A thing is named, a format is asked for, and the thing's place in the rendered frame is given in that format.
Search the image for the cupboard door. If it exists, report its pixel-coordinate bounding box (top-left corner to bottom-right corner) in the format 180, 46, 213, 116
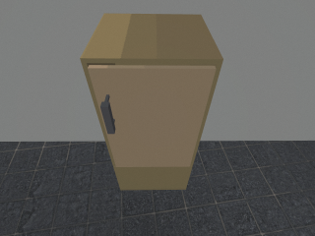
88, 65, 217, 167

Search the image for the handle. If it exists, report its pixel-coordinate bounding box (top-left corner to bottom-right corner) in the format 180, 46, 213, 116
100, 94, 115, 134

